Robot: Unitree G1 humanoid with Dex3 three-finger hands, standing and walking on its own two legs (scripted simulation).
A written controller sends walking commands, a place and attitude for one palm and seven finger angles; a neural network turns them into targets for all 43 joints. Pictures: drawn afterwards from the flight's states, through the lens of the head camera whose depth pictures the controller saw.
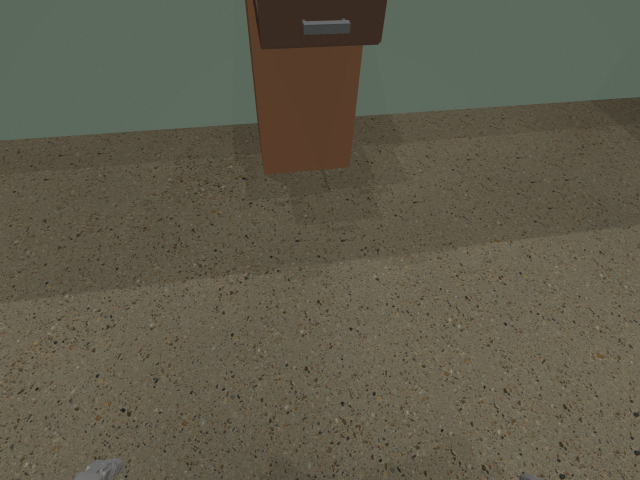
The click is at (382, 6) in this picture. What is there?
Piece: drawer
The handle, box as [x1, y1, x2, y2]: [302, 18, 350, 34]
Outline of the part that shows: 350,23 348,20 345,20 344,18 340,20 330,21 302,20 304,34 349,32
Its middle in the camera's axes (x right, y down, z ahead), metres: +0.01 -0.64 +1.15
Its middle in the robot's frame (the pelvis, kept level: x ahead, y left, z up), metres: +1.29 +0.06 +0.03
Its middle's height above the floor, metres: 0.80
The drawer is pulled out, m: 0.28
